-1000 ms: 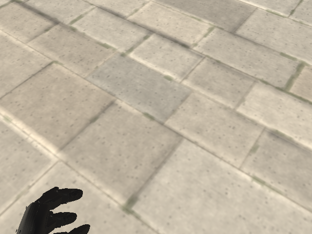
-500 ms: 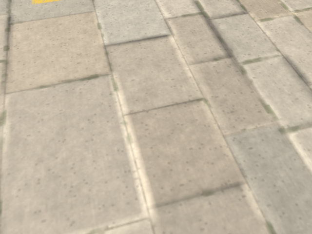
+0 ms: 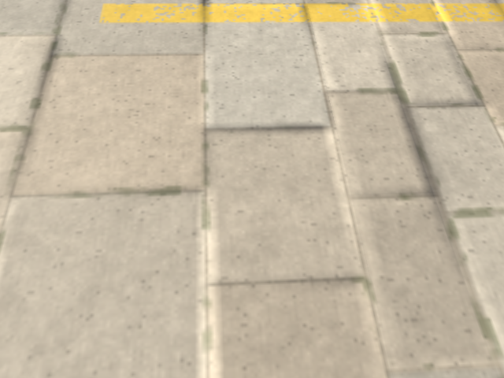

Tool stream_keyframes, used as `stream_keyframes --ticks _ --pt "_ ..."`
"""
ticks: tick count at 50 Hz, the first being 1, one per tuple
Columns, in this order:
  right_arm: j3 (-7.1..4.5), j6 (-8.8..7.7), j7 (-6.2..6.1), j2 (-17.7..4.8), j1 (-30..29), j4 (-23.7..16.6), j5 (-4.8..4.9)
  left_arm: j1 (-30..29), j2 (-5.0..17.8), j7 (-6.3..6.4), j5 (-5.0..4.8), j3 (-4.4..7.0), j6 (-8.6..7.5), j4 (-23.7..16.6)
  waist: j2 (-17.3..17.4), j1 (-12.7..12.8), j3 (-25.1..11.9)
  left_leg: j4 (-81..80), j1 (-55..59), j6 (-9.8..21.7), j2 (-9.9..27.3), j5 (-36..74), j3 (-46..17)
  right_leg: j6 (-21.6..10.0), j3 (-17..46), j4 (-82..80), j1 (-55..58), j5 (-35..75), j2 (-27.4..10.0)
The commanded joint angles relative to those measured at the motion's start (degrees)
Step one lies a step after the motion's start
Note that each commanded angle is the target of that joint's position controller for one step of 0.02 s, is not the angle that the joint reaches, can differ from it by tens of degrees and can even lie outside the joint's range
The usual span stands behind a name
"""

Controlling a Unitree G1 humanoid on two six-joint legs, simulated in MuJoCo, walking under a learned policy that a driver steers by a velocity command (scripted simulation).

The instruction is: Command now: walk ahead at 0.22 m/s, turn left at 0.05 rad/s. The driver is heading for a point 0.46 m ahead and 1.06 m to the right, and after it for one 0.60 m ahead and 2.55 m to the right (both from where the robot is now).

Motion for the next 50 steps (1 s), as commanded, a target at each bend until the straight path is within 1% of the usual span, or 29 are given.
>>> stream_keyframes --ticks 1,3,5,9,11,12,13,14,15,16,17,18,20,22,24,27,29,31,33,34,35,36,37,38,39,40,42,46,50 --pt "-0.09 0.49 -0.89 -0.5 8.1 -2.3 -0.58 -2.3 5.4 -0.88 0.03 1.04 -0.74 -1.7 -1.1 -4.7 -8.8 -15.2 4.3 -1.0 5.1 4.2 2.3 -10.8 11.7 -9.5 0.6 38.8 -14.1" --pt "0.56 -0.09 -1.16 0.2 4.1 -4.0 -1.35 -1.5 9.8 -0.64 -0.71 2.6 0.33 -0.8 -3.6 -3.6 -11.9 -24.9 7.9 -2.1 4.0 11.8 3.5 -10.9 10.4 -8.6 1.2 42.3 -12.8" --pt "0.15 0.16 -1.17 -2.2 0.4 -5.1 -0.99 -0.7 12.1 0.09 -1.45 3.66 1.84 -0.7 -4.2 -2.8 -13.8 -29.4 8.1 -2.7 3.0 17.1 2.6 -10.4 12.1 -7.6 3.2 34.4 -13.0" --pt "-0.87 1.08 -1.33 -5.0 -7.1 -7.6 -0.91 0.8 12.6 1.27 -2.55 4.52 4.54 -1.0 -6.0 -1.2 -11.3 -36.7 7.0 -2.4 1.4 16.3 1.0 -8.3 19.7 -6.5 2.8 8.6 -12.8" --pt "-1.4 0.34 -1.07 -5.4 -6.2 -7.6 -0.68 -0.2 11.6 1.91 -2.97 4.59 5.4 -1.6 -7.3 -2.7 -10.7 -45.0 10.5 -1.2 0.9 17.7 0.9 -6.3 23.5 -3.8 2.6 1.9 -11.3" --pt "-1.78 -0.33 -1.03 -5.9 -4.1 -7.0 -0.72 -0.8 10.3 2.12 -3.25 4.42 5.64 -2.1 -6.9 -4.0 -10.9 -51.7 15.2 0.2 2.2 21.9 0.8 -4.1 23.7 -0.6 0.8 -1.1 -9.2" --pt "-2.57 -0.63 -1.48 -8.8 -1.3 -6.8 -1.69 0.8 7.1 2.06 -2.76 3.61 5.76 -2.7 -1.3 -3.6 -13.6 -54.5 22.7 4.1 11.7 25.7 -5.2 -0.8 20.7 8.4 -4.0 -12.0 -6.0" --pt "-3.37 0.18 -2.1 -12.1 -3.4 -7.7 -2.5 5.8 3.5 1.73 -1.81 2.85 5.63 -3.6 13.4 0.4 -15.0 -54.2 29.2 12.1 24.5 39.7 -17.9 2.7 10.4 21.9 -15.7 -31.6 2.4" --pt "-2.9 0.22 -1.82 -9.2 -3.2 -8.0 -3.51 6.6 7.6 1.59 -1.94 3.68 5.31 -4.1 16.1 -0.7 -17.3 -55.9 26.3 18.0 28.9 41.7 -22.7 5.1 8.7 34.4 -18.6 -33.2 -0.2" --pt "-2.04 -0.06 -1.91 -5.7 -6.0 -9.0 -3.11 6.8 11.3 1.72 -2.49 5.06 5.83 -3.2 11.1 -0.1 -15.6 -55.8 24.7 17.1 25.3 38.9 -17.3 6.5 9.3 40.5 -18.8 -29.0 -2.5" --pt "-1.71 -0.19 -1.9 -4.1 -8.8 -9.1 -2.38 7.3 11.9 2.14 -2.56 5.7 6.83 -2.3 8.7 0.8 -13.7 -55.3 23.1 14.3 21.2 35.7 -10.8 7.9 8.7 43.2 -19.5 -25.1 -3.7" --pt "-1.56 -0.22 -1.99 -3.5 -10.7 -9.6 -1.94 7.5 11.8 2.6 -2.24 5.96 7.85 -1.8 7.9 1.1 -12.8 -55.4 21.6 12.7 19.1 33.2 -6.9 9.0 8.2 45.6 -19.8 -22.1 -4.6" --pt "-1.64 -0.09 -2.48 -4.0 -11.2 -9.3 -2.25 6.0 9.5 2.38 -2.25 5.51 8.9 -3.4 8.3 0.9 -10.6 -56.7 18.0 13.0 17.5 34.4 -1.1 10.6 6.4 47.2 -19.3 -17.7 -5.3" --pt "-1.99 0.14 -3.08 -4.5 -9.3 -8.6 -2.35 2.8 7.5 1.93 -2.56 4.8 8.97 -5.8 8.3 -0.6 -10.5 -57.4 19.8 13.8 18.0 34.6 1.6 11.1 5.3 42.6 -20.0 -15.0 -6.4" --pt "-2.55 0.31 -3.4 -5.6 -8.0 -8.1 -2.19 0.5 6.3 1.25 -2.34 4.22 8.84 -7.6 7.9 -1.6 -11.7 -57.0 22.1 14.5 19.4 35.8 3.6 11.0 5.0 36.8 -18.6 -13.9 -7.6" --pt "-3.75 0.38 -2.96 -8.2 -8.3 -8.1 -1.94 -0.8 6.0 -0.06 -2.16 3.83 8.94 -9.3 8.7 -1.8 -12.8 -56.4 21.0 14.0 21.1 36.9 7.6 9.3 3.2 28.4 -12.0 -13.1 -8.4" --pt "-4.5 0.22 -2.21 -9.4 -8.3 -8.0 -1.38 -0.8 7.0 -0.71 -2.21 4.27 9.46 -9.8 9.5 -1.6 -12.5 -55.4 20.2 13.0 22.0 36.9 9.8 7.6 1.1 23.5 -7.7 -13.6 -7.7" --pt "-5.06 -0.22 -1.29 -9.8 -7.6 -7.7 -0.31 -1.0 7.7 -1.24 -2.28 4.83 10.34 -10.3 10.0 -1.5 -12.0 -53.3 21.0 11.5 23.2 35.7 11.1 5.8 -0.1 17.9 -4.8 -14.0 -7.2" --pt "-5.32 -0.44 -0.61 -9.3 -7.7 -7.1 0.8 1.2 7.7 -1.42 -2.31 5.51 10.92 -9.7 8.9 0.2 -12.1 -47.8 19.6 7.7 22.6 32.3 14.2 3.2 -1.8 8.0 1.8 -9.1 -5.4" --pt "-5.19 -0.43 -0.1 -7.5 -4.4 -5.6 0.8 4.2 9.2 -0.75 -2.05 6.42 10.84 -8.7 4.9 0.9 -12.3 -41.0 15.7 4.2 19.8 26.9 17.0 1.0 -0.1 2.4 8.6 -2.8 -3.8" --pt "-4.77 -0.31 0.25 -5.4 -3.3 -6.0 -0.78 7.8 15.8 0.38 -1.95 8.46 10.39 -8.5 -8.9 1.2 -11.3 -25.0 1.4 -1.0 13.8 9.8 21.5 -3.7 14.8 -2.0 19.0 20.1 -12.7" --pt "-3.81 -0.51 -0.23 -3.6 -8.0 -11.3 -2.64 6.9 22.4 0.31 0.19 9.26 9.14 -10.3 -22.1 0.6 -13.7 -11.1 -16.8 -4.7 4.5 -11.9 14.8 -16.2 38.1 -3.0 23.9 29.1 -24.9" --pt "-4.49 -0.47 -0.69 -6.3 -13.0 -11.4 -2.6 7.4 18.6 -0.35 0.8 8.57 7.51 -10.6 -11.9 4.6 -17.6 -3.4 -18.0 -3.8 4.6 -10.8 5.3 -17.4 35.3 -4.4 23.8 24.5 -24.2" --pt "-4.48 -0.55 -1.01 -6.1 -13.6 -11.7 -1.28 6.0 17.4 -0.1 0.4 7.89 6.49 -10.0 -9.9 2.7 -15.6 -3.1 -18.1 -2.1 4.7 -5.5 3.4 -14.5 30.7 -4.6 21.2 20.0 -21.1" --pt "-4.57 -0.62 -1.64 -5.9 -11.6 -10.2 -1.21 2.4 15.7 0.66 -1.0 7.58 6.29 -10.3 -6.0 0.2 -13.6 -5.6 -17.8 -1.6 5.5 -0.1 2.4 -11.1 26.8 -4.0 18.6 16.2 -17.6" --pt "-4.9 -0.58 -2.12 -7.0 -10.2 -9.8 -1.77 -1.0 13.6 1.33 -2.16 6.86 6.81 -11.0 -5.5 -1.4 -12.7 -8.5 -16.5 -1.5 5.7 3.4 2.0 -9.2 25.0 -3.8 15.9 15.1 -16.3" --pt "-4.85 -0.8 -1.77 -6.3 -8.6 -9.0 -1.87 -3.0 12.7 2.29 -1.8 6.4 7.52 -12.1 -6.1 -2.8 -14.0 -11.3 -11.0 -2.1 3.4 7.6 2.5 -8.4 23.5 -3.3 11.7 16.6 -13.7" --pt "-3.57 -1.16 -0.99 -3.7 -9.7 -8.6 -1.02 -2.2 13.8 3.19 -2.22 7.01 8.04 -12.2 -6.4 -1.9 -14.7 -25.9 -6.4 -3.1 0.0 11.0 1.1 -7.3 26.4 -1.9 11.0 10.5 -11.5" --pt "-3.77 -1.43 0.06 -5.1 -9.7 -8.5 -0.64 -2.8 14.3 2.9 -2.18 7.3 8.61 -12.9 -9.5 -1.2 -13.8 -34.6 -0.7 -2.7 -1.9 11.0 -0.2 -6.8 32.6 -1.4 8.2 5.6 -10.5"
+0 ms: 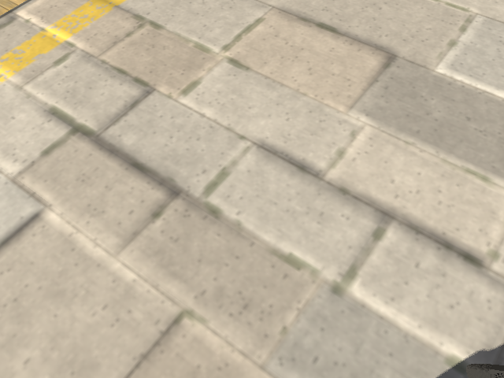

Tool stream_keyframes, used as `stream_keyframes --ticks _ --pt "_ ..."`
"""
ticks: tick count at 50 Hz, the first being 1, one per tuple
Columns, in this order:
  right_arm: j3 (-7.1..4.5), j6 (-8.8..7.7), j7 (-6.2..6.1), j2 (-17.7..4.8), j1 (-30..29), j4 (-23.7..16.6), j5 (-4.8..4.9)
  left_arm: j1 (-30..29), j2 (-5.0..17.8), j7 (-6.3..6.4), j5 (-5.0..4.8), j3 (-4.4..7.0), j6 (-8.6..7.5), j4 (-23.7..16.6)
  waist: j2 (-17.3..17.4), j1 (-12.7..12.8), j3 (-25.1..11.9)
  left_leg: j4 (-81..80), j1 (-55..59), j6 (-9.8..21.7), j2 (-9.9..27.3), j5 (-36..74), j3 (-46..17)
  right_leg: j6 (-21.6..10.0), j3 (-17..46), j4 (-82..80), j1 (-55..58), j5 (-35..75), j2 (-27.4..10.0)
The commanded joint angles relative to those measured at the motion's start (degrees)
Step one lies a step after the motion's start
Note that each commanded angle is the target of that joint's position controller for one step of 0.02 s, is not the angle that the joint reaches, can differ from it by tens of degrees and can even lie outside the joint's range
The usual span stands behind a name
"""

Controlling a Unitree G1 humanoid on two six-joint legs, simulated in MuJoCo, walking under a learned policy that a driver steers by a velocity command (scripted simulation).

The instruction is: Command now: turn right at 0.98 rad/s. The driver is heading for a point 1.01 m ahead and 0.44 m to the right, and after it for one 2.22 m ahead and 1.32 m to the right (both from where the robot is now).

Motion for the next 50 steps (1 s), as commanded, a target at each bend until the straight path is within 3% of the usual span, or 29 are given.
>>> stream_keyframes --ticks 1,4,5,6,7,8,9,10,11,14,18,19,21,24,26,27,28,29,30,32,34,37,40,43,45,47,48,49,50 --pt "-1.27 -1.15 0.66 -5.3 -0.4 -3.7 0.38 -2.7 9.8 0.03 -0.13 2.87 -0.49 -5.0 -10.3 -0.3 -9.4 -6.5 3.5 0.3 -1.6 0.0 -0.3 -8.4 18.3 -5.8 8.4 13.1 -12.2" --pt "-2.12 -1.85 1.09 -6.6 3.5 -2.7 0.68 -5.0 9.0 -0.15 -0.79 2.62 -0.21 -5.7 -10.8 -2.4 -9.1 -20.2 13.2 1.9 -0.6 5.9 0.3 -6.1 20.6 -2.8 6.1 10.6 -9.3" --pt "-2.82 -1.84 0.9 -8.4 5.1 -2.2 0.38 -4.1 7.1 -0.21 -0.78 2.01 -0.14 -5.9 -7.8 -2.2 -10.0 -24.5 20.5 3.7 4.7 10.4 -2.2 -3.9 18.7 1.2 1.9 1.9 -6.5" --pt "-3.35 -1.2 0.33 -12.1 3.2 -3.3 -0.62 0.3 3.1 -0.47 -0.3 0.84 -0.09 -5.7 6.5 1.4 -11.2 -26.3 27.3 9.6 17.2 15.8 -14.6 -0.8 9.0 13.3 -6.2 -18.2 0.6" --pt "-3.26 -1.01 0.45 -11.6 3.2 -3.3 -2.75 1.2 6.4 -0.78 -0.18 1.76 -0.69 -6.6 17.4 2.5 -8.9 -28.7 24.3 17.9 25.2 19.7 -26.3 2.3 1.6 26.5 -14.1 -25.0 2.8" --pt "-2.42 -1.07 0.2 -8.4 0.5 -5.1 -2.4 2.7 11.1 -1.05 0.12 3.09 -0.93 -5.0 13.1 2.6 -7.3 -28.4 22.8 19.3 25.6 17.8 -22.4 4.2 -0.1 35.1 -15.7 -21.2 -1.7" --pt "-1.76 -0.7 -0.42 -5.7 -1.5 -5.8 -1.71 2.4 11.9 -1.17 -0.22 3.57 -0.68 -3.6 9.7 2.3 -5.8 -27.7 20.9 17.1 21.4 13.5 -14.9 5.1 -1.7 38.2 -15.7 -16.7 -3.1" --pt "-1.41 -0.17 -1.08 -4.9 -2.6 -6.3 -1.02 2.8 10.5 -1.03 -0.2 3.33 -0.13 -2.7 7.6 2.2 -5.2 -27.2 20.6 15.1 18.0 10.6 -9.9 6.0 -3.1 41.3 -16.2 -13.3 -3.9" --pt "-1.17 0.17 -1.66 -4.8 -2.7 -6.4 -0.53 2.8 9.0 -1.25 -0.27 2.79 0.21 -2.9 7.5 1.5 -4.1 -27.4 20.5 15.1 17.3 12.1 -6.7 6.7 -4.5 43.8 -17.8 -11.0 -4.7" --pt "-1.39 0.85 -2.53 -6.3 1.8 -5.5 -1.34 -1.5 5.1 -1.71 -0.93 1.18 0.12 -5.0 8.5 -1.8 -4.1 -28.0 24.5 15.9 16.9 17.2 0.1 7.9 -9.4 38.2 -20.0 -8.3 -7.5" --pt "-2.52 1.19 -1.86 -9.0 3.5 -5.0 -1.29 -3.2 3.5 -2.36 -0.24 0.4 -0.06 -6.2 9.7 -3.2 -7.1 -27.3 28.2 16.8 20.2 21.3 4.9 8.2 -11.1 27.9 -15.9 -9.4 -10.4" --pt "-3.0 1.11 -1.5 -10.1 4.4 -4.8 -0.8 -2.8 3.4 -2.62 -0.26 0.24 -0.08 -6.0 9.9 -3.6 -8.6 -28.9 27.4 16.2 20.9 13.2 5.8 7.5 -12.4 25.5 -13.3 -9.2 -10.6" --pt "-3.67 0.23 -0.68 -12.0 4.0 -4.8 0.61 -0.9 4.3 -3.36 -0.6 0.52 -0.22 -5.3 11.9 -2.5 -8.5 -32.3 23.8 14.2 21.8 -5.3 6.0 5.1 -14.4 21.1 -7.9 -9.5 -10.6" --pt "-3.82 -1.25 0.54 -12.0 1.4 -4.9 1.66 3.5 5.1 -4.11 -0.93 1.19 -0.37 -2.4 11.3 0.7 -6.3 -33.6 19.3 11.4 22.5 -15.7 8.6 0.8 -18.0 13.7 1.0 -11.5 -9.8" --pt "-3.43 -1.28 1.07 -10.1 -1.3 -4.5 2.07 12.2 3.6 -4.0 -1.27 1.26 -0.61 2.8 6.7 5.4 -5.0 -26.1 14.3 8.9 20.2 -19.3 14.2 -1.9 -22.9 4.8 12.0 -8.3 -7.2" --pt "-2.57 -1.16 1.23 -6.4 -1.2 -4.6 1.12 20.4 4.8 -3.47 -1.37 2.19 -0.99 7.5 -2.2 7.8 -4.2 -11.5 9.1 7.2 15.5 -18.0 19.2 -3.9 -22.7 0.2 20.3 -11.2 -3.7" --pt "-1.12 -1.37 1.9 -2.1 -4.5 -6.7 0.4 27.4 8.6 -3.18 -0.99 3.22 -1.93 8.7 -15.7 10.6 0.8 17.7 -12.8 4.2 11.1 -19.4 20.4 -9.8 -1.5 -4.6 29.9 -18.8 -13.3" --pt "0.15 -3.44 2.11 0.9 -7.6 -12.3 0.7 22.9 14.1 -3.98 -0.46 2.64 -5.19 4.0 -21.6 5.9 2.0 30.2 -33.1 3.1 1.5 -20.3 9.9 -19.4 32.2 -14.5 30.9 -23.2 -22.9" --pt "0.94 -2.66 3.24 -1.2 -10.0 -13.1 -6.23 16.7 12.4 -3.6 3.55 2.4 -3.49 2.2 -11.7 7.5 1.4 32.5 -37.6 2.9 6.8 -14.2 6.3 -17.5 34.0 -22.1 28.0 -30.2 -26.2" --pt "0.03 -3.03 4.66 -5.9 -3.9 -8.6 -4.96 13.6 8.0 -2.73 3.93 0.44 -3.94 2.5 -5.4 3.5 2.6 25.5 -28.0 2.5 10.3 -0.2 7.6 -13.6 18.8 -21.5 21.9 -25.7 -21.6" --pt "-0.11 -1.46 5.84 -7.2 0.9 -5.1 -4.04 12.3 5.1 -2.74 2.83 -1.14 -5.76 3.8 -7.4 1.5 2.8 19.9 -18.1 1.6 10.5 7.4 9.5 -10.1 8.0 -24.1 17.5 -14.9 -15.6" --pt "0.87 0.22 6.06 -5.5 -2.2 -4.6 -2.27 17.3 4.8 -3.4 2.3 -1.39 -7.53 7.3 -4.1 2.7 4.2 15.4 -19.4 3.3 9.4 11.6 11.8 -8.1 -1.2 -24.3 22.7 2.6 -14.2" --pt "2.1 0.06 6.4 -3.5 -7.5 -5.8 -1.27 20.1 4.1 -3.15 2.89 -1.94 -8.12 9.4 -3.9 4.3 6.2 7.1 -18.8 5.9 6.3 13.4 12.6 -6.2 -9.4 -25.8 24.7 12.2 -14.3" --pt "3.05 -0.1 6.78 -2.2 -9.1 -6.7 -1.12 18.9 3.8 -2.25 3.25 -2.66 -8.67 11.5 -3.7 3.1 8.1 -1.8 -12.6 9.9 3.7 15.3 15.2 -4.0 -15.7 -28.9 24.6 27.0 -15.9" --pt "3.19 0.01 5.97 -2.7 -5.4 -5.6 -1.03 18.0 5.4 -1.4 3.52 -2.67 -9.01 12.5 -5.1 0.6 3.4 -3.5 -2.6 12.8 -0.6 14.0 19.6 -2.0 -19.3 -23.1 27.7 60.4 -16.5" --pt "2.21 0.08 5.05 -5.7 8.3 -1.9 -0.63 15.6 8.4 -0.18 4.96 -1.74 -7.91 12.7 -8.9 -6.5 -5.1 -1.7 8.8 15.1 -4.6 7.7 19.7 -0.8 -20.6 -5.7 31.8 82.8 -18.0" --pt "1.05 0.05 4.48 -8.1 20.6 1.9 -0.33 12.8 10.0 0.14 5.47 -1.1 -7.01 12.0 -9.2 -12.0 -10.2 -1.3 18.8 16.2 -6.1 2.5 18.4 -1.0 -20.4 9.3 29.7 84.9 -18.2" --pt "-0.44 -0.11 3.82 -10.7 31.2 5.0 -0.96 9.4 11.0 -0.05 4.66 -0.73 -6.78 11.0 -5.4 -18.2 -12.4 -7.6 32.1 18.1 -4.9 -0.1 12.9 -1.0 -21.2 29.9 19.2 74.6 -15.4" --pt "-1.85 0.48 2.81 -14.8 31.0 6.2 -1.3 7.3 1.9 -1.48 4.27 -3.08 -7.96 8.7 8.4 -13.4 -9.4 -11.3 41.5 22.8 6.4 -13.6 -7.8 0.1 -19.0 53.6 -4.3 15.8 -4.7"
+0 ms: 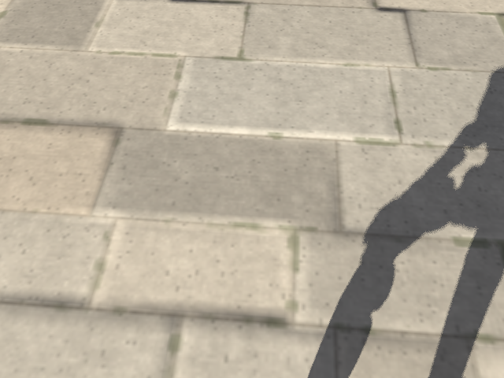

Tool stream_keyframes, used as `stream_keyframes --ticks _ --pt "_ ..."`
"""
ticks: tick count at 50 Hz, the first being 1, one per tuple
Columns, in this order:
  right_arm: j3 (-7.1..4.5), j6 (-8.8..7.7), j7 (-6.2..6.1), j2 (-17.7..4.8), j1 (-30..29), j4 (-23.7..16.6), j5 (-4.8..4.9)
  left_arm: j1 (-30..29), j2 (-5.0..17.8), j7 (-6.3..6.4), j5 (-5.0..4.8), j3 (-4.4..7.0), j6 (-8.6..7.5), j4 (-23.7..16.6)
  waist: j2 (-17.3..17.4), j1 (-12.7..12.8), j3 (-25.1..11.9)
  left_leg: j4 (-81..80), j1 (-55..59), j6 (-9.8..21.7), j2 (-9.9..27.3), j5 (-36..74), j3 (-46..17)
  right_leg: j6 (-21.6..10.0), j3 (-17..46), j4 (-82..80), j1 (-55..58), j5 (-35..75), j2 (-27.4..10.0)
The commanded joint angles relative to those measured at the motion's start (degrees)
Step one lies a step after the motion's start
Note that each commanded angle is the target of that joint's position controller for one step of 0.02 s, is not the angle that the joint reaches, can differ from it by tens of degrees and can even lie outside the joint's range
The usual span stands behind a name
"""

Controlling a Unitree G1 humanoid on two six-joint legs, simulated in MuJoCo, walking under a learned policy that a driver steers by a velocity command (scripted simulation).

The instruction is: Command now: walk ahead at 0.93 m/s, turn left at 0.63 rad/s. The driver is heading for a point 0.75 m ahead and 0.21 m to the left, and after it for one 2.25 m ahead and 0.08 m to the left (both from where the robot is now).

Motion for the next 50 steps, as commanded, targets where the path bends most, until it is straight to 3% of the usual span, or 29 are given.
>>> stream_keyframes --ticks 1,2,4,6,8,12,15,17,18,20,21,22,23,24,25,27,29,32,35,37,39,40,41,42,43,44,45,46,50 --pt "-5.63 0.79 -1.75 -16.5 18.8 3.3 0.3 -9.1 3.6 -1.71 -0.86 0.39 -3.23 -12.3 16.0 -5.2 -11.1 -20.7 47.9 14.9 17.6 -28.0 -57.4 0.4 11.1 59.0 -55.7 1.1 6.4" --pt "-5.84 0.41 -1.71 -15.0 16.3 2.5 0.59 -12.2 6.6 -1.73 -0.6 0.22 -4.29 -13.5 8.8 -5.4 -7.2 -26.8 44.7 13.8 18.8 -28.5 -60.0 -0.9 16.4 57.1 -59.1 5.6 2.2" --pt "-4.78 -0.53 -2.23 -9.6 15.6 3.8 0.25 -14.4 7.2 -1.63 -0.21 -0.35 -4.85 -13.4 -3.2 -1.2 0.4 -28.5 30.5 10.1 15.9 -19.1 -48.6 -0.7 15.5 46.1 -54.4 9.4 -3.0" --pt "-3.66 -1.85 -2.81 -7.9 13.7 4.1 0.38 -14.2 6.0 -1.61 1.51 -1.06 -2.61 -14.0 -2.6 2.7 3.3 -29.1 20.0 8.7 11.1 -10.3 -39.5 1.8 14.5 40.0 -50.2 7.4 -5.5" --pt "-3.6 -3.21 -2.68 -8.6 14.3 3.9 1.07 -17.7 5.1 -1.82 1.86 -1.78 -0.84 -15.8 -1.9 2.9 5.5 -31.0 12.9 8.6 8.1 -6.5 -34.1 3.8 11.5 32.2 -49.2 7.0 -7.0" --pt "-4.24 -3.62 -2.75 -9.5 17.5 4.2 1.5 -31.9 2.7 -3.14 -0.05 -3.22 -0.9 -21.3 1.1 -2.7 7.4 -32.9 9.1 4.0 4.1 10.6 -29.4 5.4 6.6 8.8 -43.3 25.9 -5.0" --pt "-4.87 -3.56 -2.75 -11.0 21.2 5.5 1.82 -34.6 3.4 -2.83 -0.89 -3.04 -1.23 -22.4 3.3 -5.7 3.0 -29.3 19.9 1.6 6.0 28.4 -30.5 4.1 6.0 0.8 -40.5 32.2 -2.0" --pt "-5.21 -3.48 -3.4 -12.1 19.7 5.2 1.69 -32.7 4.8 -2.23 -0.99 -2.49 -1.53 -22.4 4.0 -4.1 0.0 -23.3 24.8 -0.5 6.3 38.9 -30.6 3.0 7.0 -5.1 -34.2 29.7 0.0" --pt "-5.5 -3.62 -3.64 -13.4 18.9 5.0 1.52 -28.5 7.1 -1.59 -1.14 -1.52 -1.64 -21.2 4.4 -2.0 -3.9 -17.3 26.5 -1.9 6.4 46.4 -31.2 2.5 7.7 -5.7 -27.3 26.6 1.4" --pt "-6.17 -4.29 -3.15 -16.4 12.3 3.5 0.46 -7.6 13.2 0.34 -2.0 1.49 -2.04 -15.8 4.7 10.2 -14.4 5.8 21.2 -3.7 5.0 43.9 -30.8 1.2 10.5 -4.7 -5.0 17.5 -1.7" --pt "-4.35 -4.98 -3.08 -9.0 11.3 2.0 0.11 4.4 16.9 1.73 -0.3 3.17 -2.2 -13.5 -2.9 13.3 -21.3 24.8 12.1 -3.3 2.1 15.9 -26.4 -0.4 21.4 -3.7 8.3 -1.8 -13.7" --pt "-2.0 -4.57 -3.1 -1.8 18.9 -1.6 3.72 0.1 20.1 1.17 1.38 3.85 -2.11 -14.1 -23.5 5.2 -30.1 40.9 -3.7 -5.3 -3.2 -19.0 -19.1 -6.8 54.8 -14.8 18.5 -11.8 -30.8" --pt "-2.04 -3.41 -3.75 -7.2 16.0 -0.2 1.99 -6.3 15.5 0.49 0.73 4.18 -1.4 -15.0 -14.4 5.3 -23.7 42.9 -9.9 -4.3 2.9 -12.1 -16.5 -7.4 55.8 -18.4 10.7 -22.3 -27.2" --pt "-2.64 -2.7 -3.21 -9.3 10.6 0.1 0.65 -10.0 9.8 0.31 0.23 2.8 -1.28 -15.1 -6.9 5.6 -14.8 40.3 -10.5 -4.5 5.5 -7.1 -15.1 -6.4 44.9 -18.3 2.1 -17.3 -23.9" --pt "-2.72 -2.14 -2.46 -8.8 8.1 -0.2 0.1 -10.2 7.4 0.05 0.45 2.24 -1.3 -13.5 -1.3 5.0 -8.9 38.5 -9.8 -4.8 7.2 -5.7 -14.2 -5.9 37.0 -19.0 -5.2 -6.6 -22.0" --pt "-2.12 -0.65 -0.65 -5.8 5.1 -2.2 -1.09 -7.2 6.0 0.03 0.16 1.7 -2.08 -9.6 -2.8 3.2 -3.2 36.8 -9.6 -5.2 10.0 -6.0 -13.8 -4.5 25.7 -20.8 -12.9 4.1 -19.2" --pt "-1.06 0.71 0.2 -2.8 2.0 -4.7 -1.11 -5.2 3.7 -0.89 -1.41 1.24 -3.15 -6.5 -3.1 1.8 -0.5 36.7 -12.6 -5.1 12.2 -5.5 -13.1 -2.8 18.2 -23.0 -15.1 10.9 -18.1" --pt "0.17 1.06 1.16 -2.3 -3.9 -9.3 -1.45 -6.4 4.3 -1.57 -1.54 1.09 -4.59 -5.2 -3.8 -0.3 2.8 31.0 -13.2 -5.6 12.7 0.8 -12.6 -2.5 8.6 -26.8 -20.9 23.1 -16.7" --pt "1.26 -0.03 1.89 -3.0 -9.0 -10.7 -1.32 -5.0 6.5 -1.88 -1.31 1.21 -5.2 -3.3 -0.7 -0.7 7.1 11.1 -5.1 -4.8 8.5 8.4 -8.4 -3.1 1.0 -33.5 -25.7 30.0 -12.8" --pt "1.96 -0.87 2.14 -2.6 -12.1 -10.9 -1.17 -1.3 10.1 -1.98 -1.89 1.53 -4.8 -1.3 -0.6 0.1 8.3 3.0 1.9 -3.4 6.2 8.8 -3.5 -5.0 0.4 -35.5 -23.9 44.1 -14.0" --pt "1.63 -1.51 1.31 -4.3 -10.6 -9.5 -2.13 0.8 13.5 -1.52 -2.29 1.99 -4.0 0.9 -2.8 -2.1 5.0 -0.8 8.9 -2.2 3.1 4.9 -0.4 -5.7 0.5 -27.9 -15.6 72.2 -14.9" --pt "0.74 -1.74 0.4 -6.5 -4.4 -7.6 -2.58 0.6 15.6 -1.12 -2.11 2.36 -3.47 1.3 -4.8 -5.6 -0.1 -1.3 17.2 -1.7 1.5 0.8 -1.4 -5.5 0.9 -18.0 -14.0 80.4 -15.4" --pt "-0.56 -1.89 -0.69 -8.9 8.4 -3.6 -2.78 -0.9 16.7 -0.71 -2.24 2.49 -2.89 1.3 -5.8 -12.1 -7.0 -4.0 31.2 -0.9 1.5 0.3 -4.3 -5.0 1.8 -2.9 -16.7 80.7 -15.3" --pt "-2.32 -1.98 -2.05 -13.2 18.5 -0.4 -3.58 -1.9 15.0 -0.83 -2.43 2.08 -2.8 0.4 -5.2 -16.3 -12.9 -5.0 46.9 -0.9 7.7 -3.8 -10.9 -4.3 2.3 15.4 -27.8 63.9 -11.7" --pt "-3.64 -2.64 -3.1 -18.9 19.4 0.2 -4.49 3.3 4.4 -1.71 -2.51 0.26 -2.79 -2.1 11.9 -8.5 -20.1 -7.5 60.2 -1.1 27.1 -12.6 -33.5 -4.0 4.8 39.1 -44.6 -3.0 -2.9" --pt "-3.97 -2.58 -3.41 -18.2 19.5 -1.3 -3.54 3.5 7.4 -1.09 -4.82 1.06 -2.55 -3.6 9.4 -8.8 -28.4 -17.5 60.2 0.7 33.5 -15.2 -52.1 -4.8 13.7 49.7 -51.2 -1.8 -0.5" --pt "-3.31 -2.93 -3.44 -13.7 15.4 0.1 -2.56 -3.5 9.6 -0.89 -4.47 1.88 -2.22 -4.5 3.1 -7.3 -16.2 -19.8 50.5 -0.5 29.1 -12.7 -41.9 -5.0 13.3 47.5 -54.9 6.5 -4.2" --pt "-2.54 -3.62 -3.23 -10.2 11.8 0.9 -2.13 -4.7 7.2 -1.38 -4.12 1.31 -2.13 -4.4 3.5 -4.8 -7.1 -21.9 40.9 -0.6 26.7 -7.3 -34.2 -4.6 11.8 43.8 -54.9 9.8 -6.0" --pt "-1.12 -5.7 -3.05 -3.4 9.7 3.6 -0.51 -3.5 2.7 -3.28 -2.42 1.33 1.62 -2.2 4.2 1.6 0.0 -29.3 26.6 -3.5 21.2 1.4 -15.9 -2.9 11.4 38.8 -49.8 12.0 -9.6"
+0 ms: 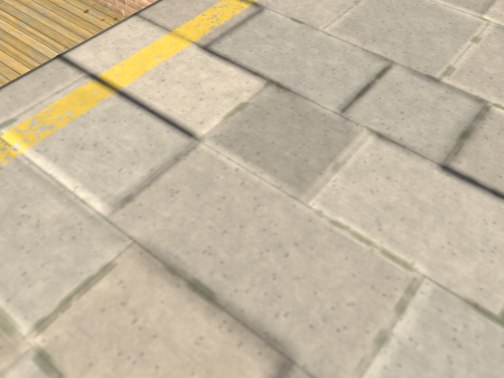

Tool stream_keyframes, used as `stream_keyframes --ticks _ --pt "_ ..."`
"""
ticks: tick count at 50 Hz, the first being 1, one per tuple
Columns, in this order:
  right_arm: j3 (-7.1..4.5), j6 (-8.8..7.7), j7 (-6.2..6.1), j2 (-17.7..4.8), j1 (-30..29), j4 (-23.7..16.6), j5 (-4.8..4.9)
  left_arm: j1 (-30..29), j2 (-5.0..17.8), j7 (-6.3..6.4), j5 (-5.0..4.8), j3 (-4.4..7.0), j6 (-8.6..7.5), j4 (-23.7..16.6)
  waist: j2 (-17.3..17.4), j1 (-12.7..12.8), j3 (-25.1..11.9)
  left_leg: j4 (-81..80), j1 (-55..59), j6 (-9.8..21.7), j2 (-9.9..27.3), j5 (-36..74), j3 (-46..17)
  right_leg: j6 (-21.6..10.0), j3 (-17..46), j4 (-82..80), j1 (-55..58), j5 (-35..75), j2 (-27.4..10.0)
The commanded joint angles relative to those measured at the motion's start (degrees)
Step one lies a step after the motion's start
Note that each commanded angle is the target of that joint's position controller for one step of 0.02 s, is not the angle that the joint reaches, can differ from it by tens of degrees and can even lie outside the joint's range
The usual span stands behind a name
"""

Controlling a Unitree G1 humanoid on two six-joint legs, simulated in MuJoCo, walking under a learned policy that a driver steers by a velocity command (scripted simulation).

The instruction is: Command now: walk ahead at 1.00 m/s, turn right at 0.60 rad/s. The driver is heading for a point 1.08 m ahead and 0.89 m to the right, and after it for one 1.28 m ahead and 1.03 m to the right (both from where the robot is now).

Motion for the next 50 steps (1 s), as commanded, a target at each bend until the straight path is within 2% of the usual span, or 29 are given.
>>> stream_keyframes --ticks 1,3,5,6,8,10,12,13,14,15,16,17,18,20,22,26,30,32,33,34,35,36,37,38,39,40,44,47,50 --pt "-1.51 -2.59 -0.12 -3.8 3.3 -0.5 1.94 -0.5 2.0 -1.21 0.76 1.09 1.95 -3.5 4.1 -0.6 1.6 -20.1 7.9 2.6 15.8 9.7 -11.4 0.5 1.6 -0.2 -14.4 2.7 -4.5" --pt "-1.27 -3.33 -0.03 -2.8 3.9 0.6 2.11 -7.3 0.6 -1.81 0.99 0.56 2.2 -6.7 5.8 -0.5 4.4 -21.8 6.1 1.1 13.4 19.5 -3.2 0.8 -1.3 -4.4 -16.9 8.1 -4.3" --pt "-0.95 -3.6 -0.29 -1.9 3.1 1.2 1.58 -10.9 0.6 -2.33 0.31 0.23 2.1 -7.6 4.8 -0.4 4.8 -22.4 6.5 -0.8 8.6 27.5 4.6 0.0 -5.0 -10.0 -16.3 14.8 -1.6" --pt "-1.17 -3.83 -0.35 -3.7 3.2 1.1 1.67 -12.8 -0.1 -2.84 0.36 -0.45 1.82 -9.6 5.8 0.5 5.8 -22.2 5.3 -1.2 10.2 33.0 6.3 -0.9 -5.9 -16.8 -13.9 17.5 -2.4" --pt "-1.38 -3.87 -1.15 -5.4 4.4 2.0 2.11 -17.1 1.3 -3.5 0.78 -0.63 1.57 -10.9 2.8 0.2 7.1 -22.8 7.4 -2.1 10.2 44.7 9.4 -2.7 -10.9 -26.8 -8.7 21.5 1.1" --pt "-2.14 -3.2 -2.39 -9.4 5.8 1.6 1.96 -13.8 3.7 -3.67 0.73 -0.16 1.47 -9.8 4.3 2.4 2.7 -15.1 13.8 -3.2 11.7 67.4 9.7 -4.3 -14.3 -30.1 -1.3 20.9 6.3" --pt "-3.53 -1.19 -3.32 -14.0 1.9 -0.3 1.28 1.9 8.1 -2.95 0.47 1.63 1.84 -5.8 7.8 11.2 -6.1 4.5 14.3 -3.3 13.9 80.9 8.2 -6.4 -13.1 -29.0 15.3 13.7 10.0" --pt "-3.88 -0.07 -3.23 -14.6 -1.2 -1.5 0.81 14.0 11.0 -1.98 0.57 3.3 2.03 -2.1 6.8 16.6 -10.9 21.6 9.2 -2.5 14.5 76.7 6.2 -8.6 -9.6 -30.1 27.5 8.8 10.3" --pt "-3.68 0.56 -2.03 -12.2 -2.1 -0.9 0.67 17.2 13.4 -0.58 -0.17 4.87 2.13 -0.6 0.6 16.8 -9.7 44.5 0.3 -2.5 7.7 39.0 6.2 -11.2 -4.1 -35.5 34.4 6.2 8.4" --pt "-0.98 -0.39 -1.03 -2.6 -2.0 -3.8 -0.72 11.4 17.3 0.28 -0.43 5.74 2.76 -0.6 -14.2 8.6 -2.8 67.2 -20.6 -4.0 -2.2 -13.0 2.6 -13.9 8.7 -32.4 36.5 17.8 3.0" --pt "-0.15 -1.78 -0.81 -3.1 3.2 -10.5 0.88 6.8 21.6 0.51 0.87 6.58 3.23 -3.9 -16.3 2.9 -15.7 73.1 -34.7 -4.7 -3.0 -14.0 -9.9 -25.2 38.2 -47.9 47.9 0.2 -6.9" --pt "0.01 -3.22 -0.87 -6.3 -0.4 -10.6 0.01 4.2 17.9 0.89 1.1 6.3 3.21 -5.9 -4.5 3.6 -11.4 67.9 -38.2 -3.9 0.3 -9.5 -13.6 -23.1 48.0 -60.0 42.9 -16.1 -10.0" --pt "-0.33 -3.61 -0.76 -8.1 -2.6 -10.0 0.04 2.2 13.6 1.16 1.06 5.33 2.86 -5.3 4.1 1.0 -3.6 60.9 -36.1 -3.9 2.9 -4.8 -13.9 -19.7 44.9 -62.1 32.4 -17.4 -8.6" --pt "0.25 -1.89 -1.0 -6.9 -3.4 -10.0 -1.55 -0.5 12.1 1.5 0.59 4.56 1.01 -5.3 8.1 -3.5 1.6 52.1 -28.2 -5.8 6.3 -4.7 -13.9 -17.4 34.3 -61.3 16.6 -4.7 -3.9" --pt "0.83 0.66 -0.75 -5.5 -4.1 -10.6 -1.91 -1.5 10.8 1.42 0.12 3.88 -0.68 -5.3 7.5 -5.4 3.4 43.0 -22.4 -7.9 8.7 -5.6 -12.4 -16.5 26.7 -62.5 5.5 0.3 0.4" --pt "2.3 0.88 0.38 -2.6 -16.9 -16.0 -0.06 0.1 11.9 0.91 -0.16 4.76 -1.85 -5.8 3.4 -0.7 4.5 18.4 -15.9 -8.4 7.6 13.0 -8.3 -12.8 18.9 -63.5 1.6 11.5 6.6" --pt "2.04 0.41 0.33 -3.7 -20.5 -17.8 1.3 3.3 13.2 0.41 -0.56 5.79 -1.58 -5.6 -1.1 3.3 0.6 4.9 -11.7 -6.4 3.4 21.0 -8.0 -9.1 20.8 -59.0 13.4 25.4 4.8" --pt "0.94 0.08 -0.27 -6.4 -16.2 -16.8 1.26 1.7 14.2 0.86 -0.27 6.15 -1.49 -6.2 -1.8 1.0 -2.4 0.2 -4.3 -5.6 1.1 17.0 -9.1 -6.6 22.2 -52.6 17.5 34.0 4.4" --pt "-0.38 -0.13 -0.94 -9.3 -9.5 -14.9 1.45 0.6 15.9 0.82 0.22 6.45 -1.54 -6.5 -1.5 -2.4 -7.0 1.0 3.0 -5.0 -0.4 11.2 -9.3 -5.2 22.0 -44.4 19.2 41.0 4.7" --pt "-1.65 -0.39 -1.76 -11.6 1.8 -12.3 1.58 -2.7 17.4 0.53 0.46 6.62 -1.78 -7.1 -0.9 -9.7 -12.4 1.1 14.9 -4.4 0.5 7.3 -8.8 -3.9 20.4 -31.6 15.8 41.6 6.3" --pt "-3.36 -0.63 -3.06 -15.4 15.0 -9.9 0.46 -5.1 12.7 0.44 0.6 5.28 -2.55 -8.6 2.7 -15.2 -19.0 2.3 29.1 -2.9 9.1 -7.5 -16.6 -3.2 17.0 -13.8 6.9 29.9 8.9" --pt "-4.06 -0.63 -3.4 -19.0 17.4 -9.2 -2.04 -3.3 2.7 0.63 -0.59 2.64 -2.74 -11.4 17.8 -11.5 -21.5 -6.6 39.1 -0.8 24.8 -26.8 -41.6 -2.4 11.0 2.3 -10.5 -16.5 14.6" --pt "-4.79 -0.22 -2.72 -18.9 9.1 -10.2 -1.43 1.3 5.0 0.75 -1.22 1.73 -2.11 -13.1 25.0 -5.5 -22.6 -15.9 35.8 3.5 28.7 -35.3 -63.2 -2.7 7.8 8.9 -18.8 -12.6 11.5" --pt "-3.6 0.17 -2.35 -11.6 2.4 -11.9 -0.84 -3.3 8.9 0.9 0.43 2.22 -0.86 -11.2 12.9 -5.7 -13.6 -15.8 27.1 3.6 25.2 -37.5 -53.0 -2.6 5.7 9.1 -20.4 -5.7 6.8" --pt "-2.8 0.4 -2.05 -8.3 1.1 -11.1 -0.31 -6.2 9.7 0.1 1.38 2.46 -0.24 -11.5 6.2 -5.5 -8.1 -14.8 19.9 2.8 22.2 -26.3 -41.3 -1.9 4.0 6.2 -19.2 -2.3 4.7" --pt "-2.51 0.39 -1.92 -7.3 1.9 -9.6 -0.49 -8.2 9.2 -0.82 1.78 2.48 0.42 -11.7 3.5 -5.0 -5.4 -15.1 15.5 1.6 19.8 -16.5 -33.2 -1.3 3.6 4.5 -17.8 -1.7 3.0" --pt "-1.81 -1.73 -0.68 -4.6 7.2 -3.4 1.41 -13.7 4.5 -3.05 2.13 0.67 2.87 -16.4 5.9 -2.9 -0.1 -18.3 9.6 -0.6 17.2 3.7 -15.4 -0.3 2.5 2.5 -20.8 2.0 -1.0" --pt "-1.92 -2.83 -0.27 -5.6 5.6 -2.6 1.11 -18.8 4.7 -3.58 1.66 -0.01 3.13 -19.7 5.7 -1.2 2.3 -21.3 5.9 -1.4 15.3 14.5 -4.4 0.0 0.3 -4.3 -19.9 10.6 -1.0" --pt "-2.21 -3.06 -0.56 -7.0 8.4 -0.7 0.98 -25.2 5.2 -4.55 1.62 -0.48 3.12 -21.2 2.9 -2.5 6.2 -23.8 7.8 -2.9 12.9 23.6 3.7 -1.5 -5.9 -17.4 -17.6 15.1 0.6"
